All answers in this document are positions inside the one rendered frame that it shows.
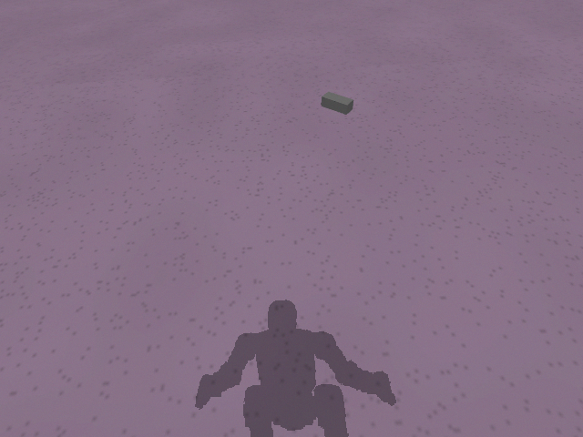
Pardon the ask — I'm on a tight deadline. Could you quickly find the carton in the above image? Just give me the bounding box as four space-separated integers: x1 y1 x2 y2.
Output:
322 92 353 115

